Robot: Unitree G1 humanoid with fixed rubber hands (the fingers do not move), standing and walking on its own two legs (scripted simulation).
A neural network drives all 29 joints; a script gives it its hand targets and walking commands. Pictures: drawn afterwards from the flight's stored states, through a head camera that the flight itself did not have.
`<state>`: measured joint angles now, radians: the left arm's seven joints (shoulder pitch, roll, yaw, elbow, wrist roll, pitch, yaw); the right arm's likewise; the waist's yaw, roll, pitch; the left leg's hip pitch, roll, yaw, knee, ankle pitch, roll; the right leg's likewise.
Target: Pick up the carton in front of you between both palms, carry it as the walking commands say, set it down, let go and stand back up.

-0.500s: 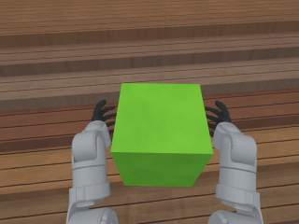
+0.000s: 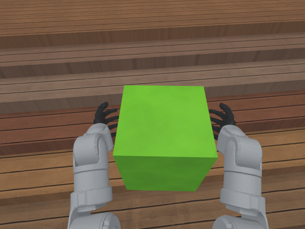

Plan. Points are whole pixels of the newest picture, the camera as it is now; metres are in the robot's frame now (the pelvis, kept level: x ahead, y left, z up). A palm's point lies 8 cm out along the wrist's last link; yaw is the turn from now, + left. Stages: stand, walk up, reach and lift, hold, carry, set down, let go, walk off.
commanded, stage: carry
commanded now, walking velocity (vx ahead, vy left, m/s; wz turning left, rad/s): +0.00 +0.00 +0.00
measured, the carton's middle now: (162, 142) +0.34 +0.00 +0.04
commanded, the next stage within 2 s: none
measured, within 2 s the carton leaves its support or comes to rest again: neither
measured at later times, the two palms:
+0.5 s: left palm (102, 130) +0.32 +0.15 +0.11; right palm (226, 131) +0.32 -0.16 +0.11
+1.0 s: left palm (109, 95) +0.43 +0.15 +0.13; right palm (218, 92) +0.44 -0.16 +0.13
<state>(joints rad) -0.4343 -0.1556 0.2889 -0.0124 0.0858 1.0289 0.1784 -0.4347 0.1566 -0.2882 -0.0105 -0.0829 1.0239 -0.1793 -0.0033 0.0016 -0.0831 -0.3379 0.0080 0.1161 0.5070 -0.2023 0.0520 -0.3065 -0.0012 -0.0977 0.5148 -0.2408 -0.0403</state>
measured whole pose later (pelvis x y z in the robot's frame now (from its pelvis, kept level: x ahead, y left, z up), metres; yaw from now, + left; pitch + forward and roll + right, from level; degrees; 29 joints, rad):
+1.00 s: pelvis +0.11 -0.01 -0.01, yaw -1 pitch +6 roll +0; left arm -0.51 -0.16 0.24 -0.05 0.02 1.09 0.23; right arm -0.49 0.10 -0.33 -0.07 -0.03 1.09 -0.23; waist 0.09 -0.02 -0.16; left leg -0.67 0.00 0.05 1.42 -0.63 0.07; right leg -0.23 0.03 -0.06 0.52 -0.40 -0.07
